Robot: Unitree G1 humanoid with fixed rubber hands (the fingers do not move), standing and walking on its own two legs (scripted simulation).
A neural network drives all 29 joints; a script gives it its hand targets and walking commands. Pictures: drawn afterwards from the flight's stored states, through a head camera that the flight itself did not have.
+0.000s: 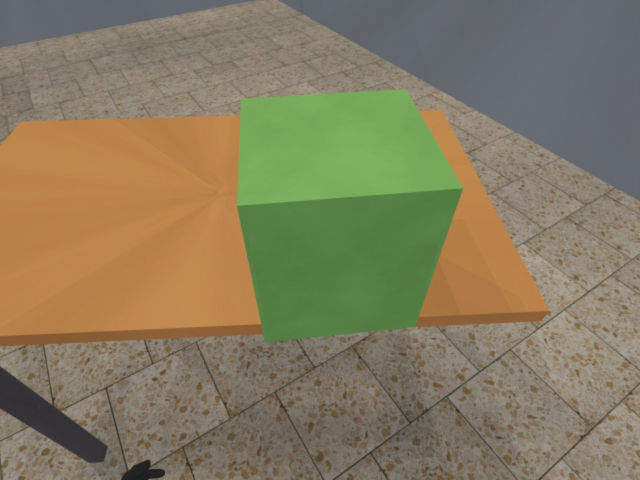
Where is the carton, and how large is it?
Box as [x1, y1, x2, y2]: [237, 89, 462, 342]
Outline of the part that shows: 405,89 241,98 237,208 265,342 414,326 462,187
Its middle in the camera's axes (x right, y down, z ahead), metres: +0.02 -0.03 +0.52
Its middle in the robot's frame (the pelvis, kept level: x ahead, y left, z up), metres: +0.43 -0.01 +0.12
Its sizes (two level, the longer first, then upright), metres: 0.210 0.200 0.250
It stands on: a table, 0.75 m high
